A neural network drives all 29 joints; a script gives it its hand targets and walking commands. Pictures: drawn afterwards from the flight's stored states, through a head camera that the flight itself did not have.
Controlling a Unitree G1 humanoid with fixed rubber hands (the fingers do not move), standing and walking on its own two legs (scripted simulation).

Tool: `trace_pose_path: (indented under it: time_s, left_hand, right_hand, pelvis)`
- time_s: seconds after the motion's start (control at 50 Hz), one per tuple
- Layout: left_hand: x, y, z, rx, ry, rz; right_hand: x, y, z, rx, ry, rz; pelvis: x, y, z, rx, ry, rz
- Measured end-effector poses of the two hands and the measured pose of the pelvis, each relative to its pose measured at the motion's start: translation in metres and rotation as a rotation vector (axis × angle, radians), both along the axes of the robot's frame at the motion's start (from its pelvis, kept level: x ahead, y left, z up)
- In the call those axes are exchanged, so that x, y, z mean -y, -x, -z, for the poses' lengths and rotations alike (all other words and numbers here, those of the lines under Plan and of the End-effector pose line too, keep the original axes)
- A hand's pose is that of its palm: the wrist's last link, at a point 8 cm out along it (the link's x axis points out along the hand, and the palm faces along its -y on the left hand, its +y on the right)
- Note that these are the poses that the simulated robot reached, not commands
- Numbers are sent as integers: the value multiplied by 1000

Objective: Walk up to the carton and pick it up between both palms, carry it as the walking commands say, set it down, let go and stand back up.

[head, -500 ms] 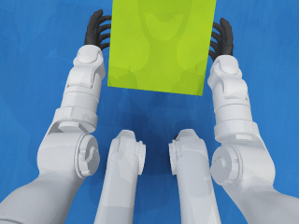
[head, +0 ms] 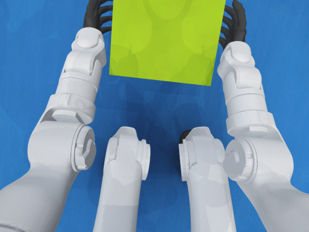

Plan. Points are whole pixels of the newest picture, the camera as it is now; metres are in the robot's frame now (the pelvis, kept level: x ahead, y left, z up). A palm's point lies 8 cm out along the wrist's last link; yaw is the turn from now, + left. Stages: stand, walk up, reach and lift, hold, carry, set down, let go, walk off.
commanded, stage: set down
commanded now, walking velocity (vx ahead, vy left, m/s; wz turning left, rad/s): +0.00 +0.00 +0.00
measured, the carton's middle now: (161, 39) +0.53 -0.01 -0.24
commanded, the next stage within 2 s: none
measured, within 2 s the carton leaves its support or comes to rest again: rests again in 0.88 s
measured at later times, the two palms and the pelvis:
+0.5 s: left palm (96, 34) +0.52 +0.14 -0.17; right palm (230, 46) +0.50 -0.16 -0.17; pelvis +0.00 +0.00 -0.01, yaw +0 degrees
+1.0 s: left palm (96, 33) +0.52 +0.14 -0.18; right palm (230, 44) +0.51 -0.16 -0.18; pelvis +0.00 +0.00 -0.02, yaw +0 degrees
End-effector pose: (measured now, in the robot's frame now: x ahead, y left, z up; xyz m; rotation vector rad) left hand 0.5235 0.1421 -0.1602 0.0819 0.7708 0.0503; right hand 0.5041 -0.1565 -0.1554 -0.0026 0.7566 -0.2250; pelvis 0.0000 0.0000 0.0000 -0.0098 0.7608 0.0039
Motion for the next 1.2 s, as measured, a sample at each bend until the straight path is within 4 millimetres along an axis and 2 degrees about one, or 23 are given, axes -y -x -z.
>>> trace_pose_path:
  time_s: [0.22, 0.54, 1.2]
  left_hand:
    - [2, -4, 3, 8, -4, 12]
    - [-1, 6, 15, -17, -19, 11]
    - [-1, -1, 23, -17, 8, 35]
  right_hand:
    - [2, 0, 4, 9, 0, 7]
    - [0, 4, 15, -13, -1, -21]
    - [5, -4, 22, -21, -21, -55]
  pelvis:
    - [-3, 0, 8, 24, 4, -6]
    - [0, 5, 13, 62, 3, -8]
    - [0, 4, 20, 68, 8, -14]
